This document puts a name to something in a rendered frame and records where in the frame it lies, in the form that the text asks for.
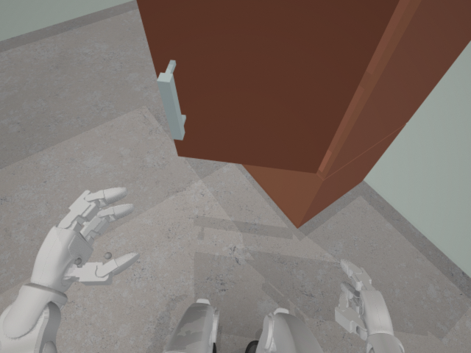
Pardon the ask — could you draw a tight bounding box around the left robot thigh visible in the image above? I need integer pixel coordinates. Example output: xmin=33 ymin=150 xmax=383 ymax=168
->
xmin=163 ymin=303 xmax=219 ymax=353

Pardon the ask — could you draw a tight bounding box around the robot right hand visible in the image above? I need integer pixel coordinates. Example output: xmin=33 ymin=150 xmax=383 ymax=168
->
xmin=335 ymin=259 xmax=394 ymax=343

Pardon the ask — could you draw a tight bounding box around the right robot thigh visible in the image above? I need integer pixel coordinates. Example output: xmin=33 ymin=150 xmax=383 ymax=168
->
xmin=262 ymin=313 xmax=324 ymax=353

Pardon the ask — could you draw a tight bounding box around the handle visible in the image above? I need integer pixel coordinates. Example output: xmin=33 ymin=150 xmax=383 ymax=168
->
xmin=157 ymin=60 xmax=186 ymax=140

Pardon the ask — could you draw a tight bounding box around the right robot forearm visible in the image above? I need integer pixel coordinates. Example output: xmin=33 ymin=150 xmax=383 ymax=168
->
xmin=365 ymin=333 xmax=405 ymax=353

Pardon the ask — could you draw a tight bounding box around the left robot forearm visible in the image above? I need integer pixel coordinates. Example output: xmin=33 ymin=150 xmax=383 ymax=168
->
xmin=0 ymin=283 xmax=68 ymax=353

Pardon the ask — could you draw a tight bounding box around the cupboard door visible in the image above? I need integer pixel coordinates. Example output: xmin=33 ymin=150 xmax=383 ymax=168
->
xmin=136 ymin=0 xmax=399 ymax=174

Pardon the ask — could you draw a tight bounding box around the robot thigh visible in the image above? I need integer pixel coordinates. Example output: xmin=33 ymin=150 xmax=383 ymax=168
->
xmin=262 ymin=313 xmax=324 ymax=353
xmin=163 ymin=303 xmax=219 ymax=353

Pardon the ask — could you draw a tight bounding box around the robot left hand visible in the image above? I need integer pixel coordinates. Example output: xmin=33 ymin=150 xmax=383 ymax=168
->
xmin=31 ymin=187 xmax=140 ymax=293

